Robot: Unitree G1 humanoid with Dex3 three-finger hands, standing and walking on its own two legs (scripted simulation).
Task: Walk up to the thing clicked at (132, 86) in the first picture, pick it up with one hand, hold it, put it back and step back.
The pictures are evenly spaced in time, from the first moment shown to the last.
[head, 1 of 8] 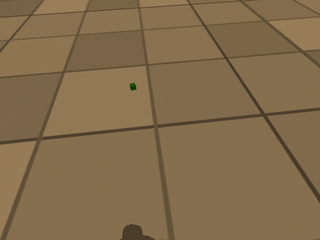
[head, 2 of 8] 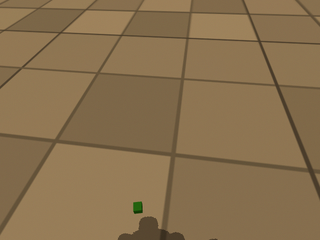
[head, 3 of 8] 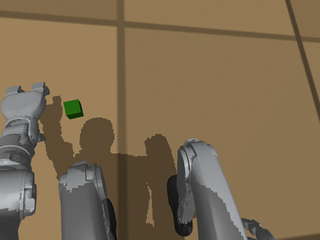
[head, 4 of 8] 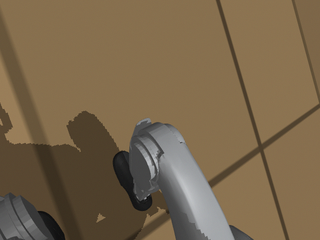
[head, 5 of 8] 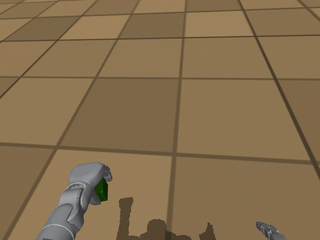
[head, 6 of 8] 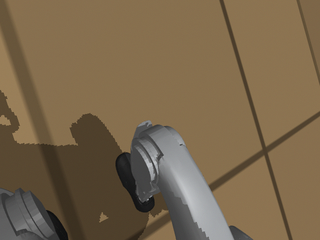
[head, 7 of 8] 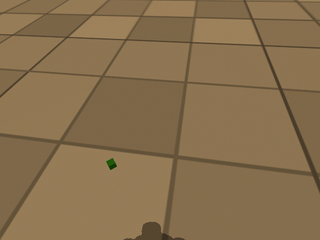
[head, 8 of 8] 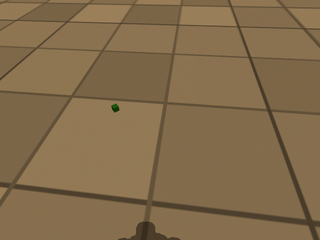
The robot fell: no
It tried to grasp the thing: yes
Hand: left
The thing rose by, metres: 0.67
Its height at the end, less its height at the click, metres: +0.00
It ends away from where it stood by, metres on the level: 0.39
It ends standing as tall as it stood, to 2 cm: yes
